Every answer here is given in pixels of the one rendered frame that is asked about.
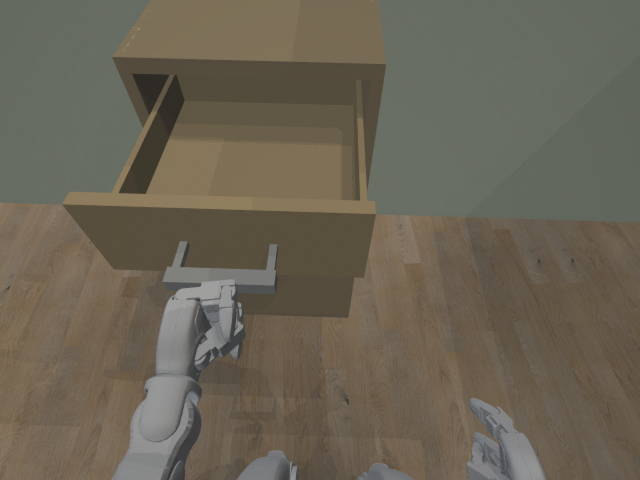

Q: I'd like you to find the left robot forearm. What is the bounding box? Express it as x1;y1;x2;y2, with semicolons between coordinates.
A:
111;374;202;480

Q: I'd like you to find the left robot thigh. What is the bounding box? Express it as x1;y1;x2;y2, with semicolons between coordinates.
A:
236;456;299;480

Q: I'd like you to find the robot left hand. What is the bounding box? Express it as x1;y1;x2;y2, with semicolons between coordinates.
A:
155;279;246;382

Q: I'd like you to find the handle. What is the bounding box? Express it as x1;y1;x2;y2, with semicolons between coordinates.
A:
162;241;278;294

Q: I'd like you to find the cabinet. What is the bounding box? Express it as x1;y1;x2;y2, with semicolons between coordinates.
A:
112;0;386;318

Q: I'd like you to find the robot right hand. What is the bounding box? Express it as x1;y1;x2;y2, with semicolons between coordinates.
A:
467;398;547;480

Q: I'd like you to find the drawer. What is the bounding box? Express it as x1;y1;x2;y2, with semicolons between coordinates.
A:
62;75;376;278

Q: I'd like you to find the robot left shin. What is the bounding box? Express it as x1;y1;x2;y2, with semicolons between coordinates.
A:
267;450;287;459

